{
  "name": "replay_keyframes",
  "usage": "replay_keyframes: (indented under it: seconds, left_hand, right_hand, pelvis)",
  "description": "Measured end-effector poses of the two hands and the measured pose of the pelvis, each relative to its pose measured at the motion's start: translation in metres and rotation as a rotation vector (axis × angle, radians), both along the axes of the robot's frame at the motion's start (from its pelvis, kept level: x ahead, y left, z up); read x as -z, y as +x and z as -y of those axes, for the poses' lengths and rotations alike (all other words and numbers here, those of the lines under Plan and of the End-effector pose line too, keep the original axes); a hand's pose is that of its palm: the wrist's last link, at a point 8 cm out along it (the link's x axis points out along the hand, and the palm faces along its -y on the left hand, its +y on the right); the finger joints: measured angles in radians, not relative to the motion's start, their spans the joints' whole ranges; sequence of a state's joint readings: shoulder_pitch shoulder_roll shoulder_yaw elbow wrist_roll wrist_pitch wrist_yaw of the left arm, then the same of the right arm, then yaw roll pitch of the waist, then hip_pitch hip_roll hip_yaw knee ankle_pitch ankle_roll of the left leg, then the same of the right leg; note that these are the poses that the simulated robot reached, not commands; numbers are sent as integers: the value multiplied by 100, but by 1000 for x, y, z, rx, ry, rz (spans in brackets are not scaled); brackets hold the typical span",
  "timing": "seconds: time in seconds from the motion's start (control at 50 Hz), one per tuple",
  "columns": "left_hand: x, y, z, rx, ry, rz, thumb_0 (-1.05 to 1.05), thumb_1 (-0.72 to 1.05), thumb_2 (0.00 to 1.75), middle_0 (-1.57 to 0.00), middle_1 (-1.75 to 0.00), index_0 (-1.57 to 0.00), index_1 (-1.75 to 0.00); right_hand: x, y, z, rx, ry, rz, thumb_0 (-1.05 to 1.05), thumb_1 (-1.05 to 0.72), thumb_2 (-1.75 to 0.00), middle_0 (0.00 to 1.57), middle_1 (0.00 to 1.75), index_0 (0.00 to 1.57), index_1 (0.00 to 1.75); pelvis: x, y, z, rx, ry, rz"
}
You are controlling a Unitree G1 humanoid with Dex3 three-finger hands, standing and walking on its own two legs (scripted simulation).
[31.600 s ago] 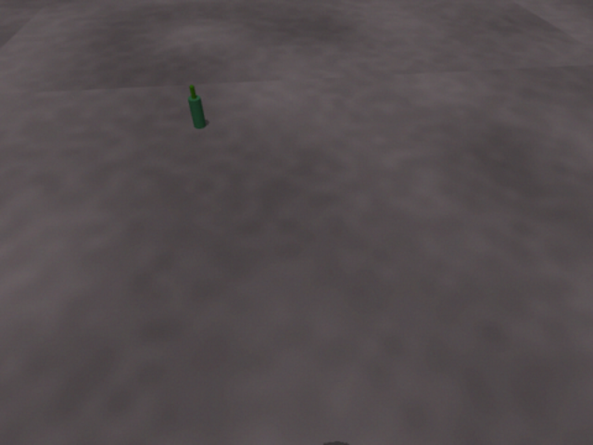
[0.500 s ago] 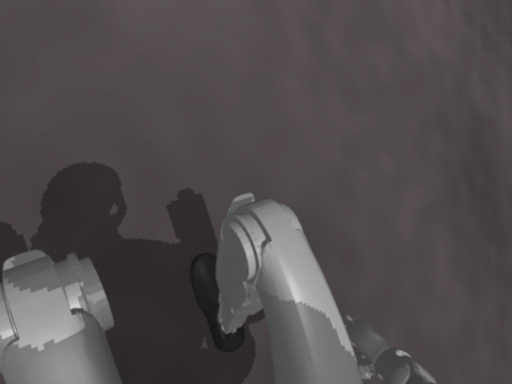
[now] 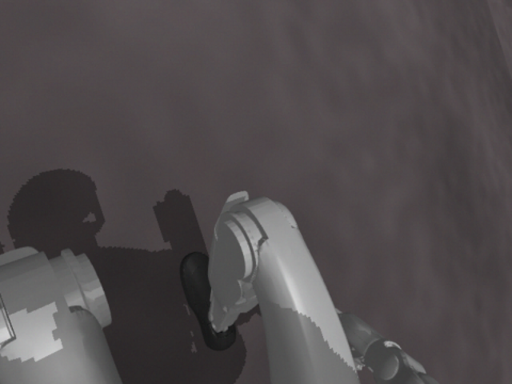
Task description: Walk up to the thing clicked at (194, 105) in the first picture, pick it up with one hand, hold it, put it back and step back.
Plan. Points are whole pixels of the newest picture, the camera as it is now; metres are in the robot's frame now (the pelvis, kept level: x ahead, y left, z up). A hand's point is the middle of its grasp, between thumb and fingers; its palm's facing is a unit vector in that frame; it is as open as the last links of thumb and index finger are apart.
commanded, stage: open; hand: left
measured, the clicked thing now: out of the picture +0.49 +0.31 -0.17
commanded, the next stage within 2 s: withdraw in 0.26 s
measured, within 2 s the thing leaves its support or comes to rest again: neither
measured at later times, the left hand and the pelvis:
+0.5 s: hand out of the picture +0.51 +0.31 -0.14, palm faces +0.39 -0.92 +0.02, open 15.9 cm; pelvis +0.00 +0.00 +0.00, yaw -1 degrees
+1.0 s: hand out of the picture +0.46 +0.40 -0.11, palm faces +0.37 -0.91 -0.20, open 17.3 cm; pelvis +0.00 +0.00 +0.02, yaw +2 degrees
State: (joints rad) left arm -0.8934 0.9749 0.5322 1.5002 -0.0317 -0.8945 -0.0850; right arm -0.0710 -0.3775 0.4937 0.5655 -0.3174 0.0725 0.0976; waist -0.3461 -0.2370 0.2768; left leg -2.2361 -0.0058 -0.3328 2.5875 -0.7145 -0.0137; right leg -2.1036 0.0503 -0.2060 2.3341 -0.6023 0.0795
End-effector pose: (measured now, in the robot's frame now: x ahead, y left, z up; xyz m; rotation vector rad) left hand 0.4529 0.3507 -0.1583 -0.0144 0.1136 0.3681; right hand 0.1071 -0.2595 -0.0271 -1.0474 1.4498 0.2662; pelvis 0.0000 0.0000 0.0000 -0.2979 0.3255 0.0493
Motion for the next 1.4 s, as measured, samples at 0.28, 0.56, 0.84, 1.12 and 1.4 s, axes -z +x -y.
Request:
replay_keyframes:
  seconds: [0.28,0.56,0.84,1.12,1.4]
  left_hand:
    - [-21,22,3,13,12,38,0,-39,35,-58,-50,-59,-50]
    - [-18,16,-8,-51,11,78,0,-46,9,-22,-14,-22,-14]
    - [-90,-2,-92,-66,126,40,-1,-52,3,-8,-4,-9,-4]
    - [-124,-46,-132,-183,214,-254,-1,-49,10,-9,-8,-9,-8]
    - [-217,-138,-99,-110,370,-545,-1,-47,10,-7,-7,-7,-7]
  right_hand:
    - [-2,2,-6,18,10,23,-1,-91,-89,21,30,21,30]
    - [-2,-6,-2,33,-4,5,-1,-89,-89,21,30,21,31]
    - [0,0,6,101,8,35,-1,-89,-89,21,30,21,31]
    - [-2,18,-5,302,89,113,-1,-91,-91,21,30,21,31]
    - [-20,56,-20,446,306,208,0,-90,-90,21,30,21,31]
  pelvis:
    - [-4,0,-3,9,-13,-7]
    - [-2,-2,1,16,-1,-2]
    - [-10,3,1,-2,16,-63]
    - [-32,8,4,-29,60,-162]
    - [-103,11,0,-66,123,-268]
